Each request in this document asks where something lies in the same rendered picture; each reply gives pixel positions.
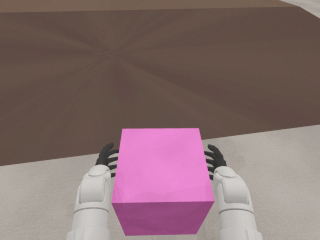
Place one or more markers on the left robot forearm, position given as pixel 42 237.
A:
pixel 92 206

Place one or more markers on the carton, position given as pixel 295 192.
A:
pixel 162 184

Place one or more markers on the right robot hand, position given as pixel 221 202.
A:
pixel 218 159

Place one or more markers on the left robot hand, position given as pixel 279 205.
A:
pixel 104 160

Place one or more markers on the right robot forearm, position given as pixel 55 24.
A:
pixel 235 209

